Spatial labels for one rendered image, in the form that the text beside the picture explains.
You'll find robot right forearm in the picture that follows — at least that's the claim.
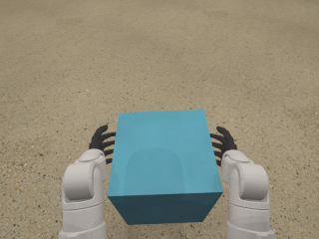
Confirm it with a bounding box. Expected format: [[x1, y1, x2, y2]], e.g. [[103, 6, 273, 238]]
[[220, 149, 275, 239]]

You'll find left robot hand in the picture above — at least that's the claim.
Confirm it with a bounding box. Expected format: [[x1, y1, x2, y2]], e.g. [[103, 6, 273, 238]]
[[89, 124, 116, 164]]

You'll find robot left forearm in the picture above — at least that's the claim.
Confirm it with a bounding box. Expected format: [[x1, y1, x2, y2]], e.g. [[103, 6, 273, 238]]
[[58, 148, 108, 239]]

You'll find right robot hand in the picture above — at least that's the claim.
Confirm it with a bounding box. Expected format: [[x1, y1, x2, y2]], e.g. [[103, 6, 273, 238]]
[[209, 125, 237, 166]]

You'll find carton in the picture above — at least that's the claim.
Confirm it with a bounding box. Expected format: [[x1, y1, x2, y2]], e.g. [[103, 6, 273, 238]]
[[107, 110, 223, 225]]

